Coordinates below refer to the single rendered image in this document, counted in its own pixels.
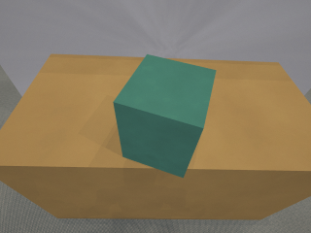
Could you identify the carton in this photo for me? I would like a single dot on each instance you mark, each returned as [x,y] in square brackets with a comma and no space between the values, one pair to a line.
[161,113]

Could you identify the pedestal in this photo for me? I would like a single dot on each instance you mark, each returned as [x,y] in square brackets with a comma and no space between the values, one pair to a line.
[61,149]

